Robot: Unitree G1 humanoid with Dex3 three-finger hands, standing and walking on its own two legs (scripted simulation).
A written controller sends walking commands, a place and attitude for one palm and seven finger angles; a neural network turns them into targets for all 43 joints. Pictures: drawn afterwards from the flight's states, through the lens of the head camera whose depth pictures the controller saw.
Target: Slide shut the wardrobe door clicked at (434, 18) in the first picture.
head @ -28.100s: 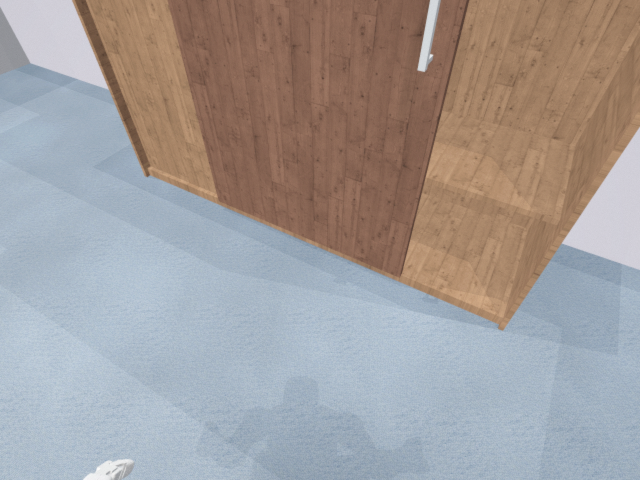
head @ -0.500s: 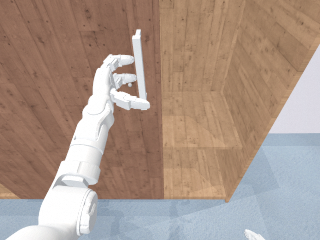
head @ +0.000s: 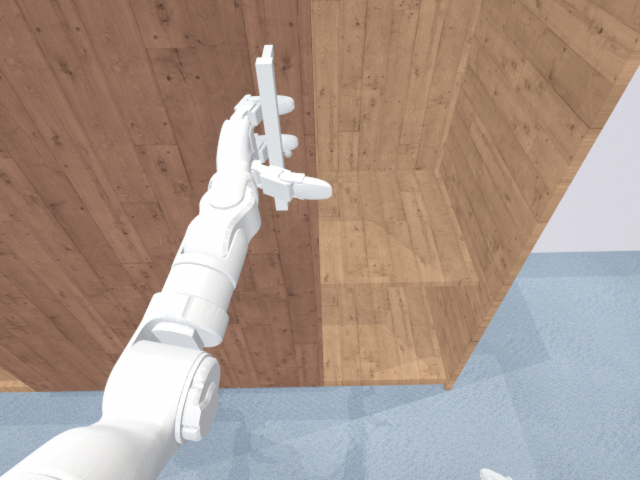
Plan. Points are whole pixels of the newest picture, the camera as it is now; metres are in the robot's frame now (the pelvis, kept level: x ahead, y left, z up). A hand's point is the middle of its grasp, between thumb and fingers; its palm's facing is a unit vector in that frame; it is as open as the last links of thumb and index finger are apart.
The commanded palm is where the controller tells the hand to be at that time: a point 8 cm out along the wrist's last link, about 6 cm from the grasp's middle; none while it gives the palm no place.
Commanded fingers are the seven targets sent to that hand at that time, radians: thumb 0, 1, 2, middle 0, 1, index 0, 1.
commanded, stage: slide the fingers in behind the handle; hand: left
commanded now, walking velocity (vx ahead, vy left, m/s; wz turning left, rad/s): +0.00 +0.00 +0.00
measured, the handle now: (275, 136) +0.50 +0.06 +0.20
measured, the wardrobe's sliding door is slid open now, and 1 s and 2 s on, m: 0.39 0.39 0.39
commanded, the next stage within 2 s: grip the handle and tug to test in 0.90 s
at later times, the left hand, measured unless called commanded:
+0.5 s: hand (294, 154) +0.44 +0.03 +0.20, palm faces +0.00 -1.00 +0.00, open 14.0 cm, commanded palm +0.42 +0.09 +0.20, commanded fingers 0.00 -0.50 0.30 -0.30 -1.20 -0.30 -1.20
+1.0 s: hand (295, 154) +0.45 +0.03 +0.20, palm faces -0.01 -1.00 +0.02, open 14.0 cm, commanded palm +0.43 +0.09 +0.20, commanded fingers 0.00 -0.45 0.32 -0.31 -1.21 -0.31 -1.21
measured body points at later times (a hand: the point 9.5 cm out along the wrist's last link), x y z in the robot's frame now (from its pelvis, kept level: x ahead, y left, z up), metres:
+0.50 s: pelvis +0.00 -0.01 +0.00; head +0.00 -0.02 +0.45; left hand +0.44 +0.09 +0.21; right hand +0.13 -0.25 -0.12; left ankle -0.01 +0.09 -0.74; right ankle -0.02 -0.08 -0.74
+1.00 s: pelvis +0.01 -0.01 +0.00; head +0.01 -0.02 +0.45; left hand +0.45 +0.09 +0.20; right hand +0.10 -0.25 -0.13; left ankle -0.01 +0.09 -0.74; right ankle -0.02 -0.08 -0.74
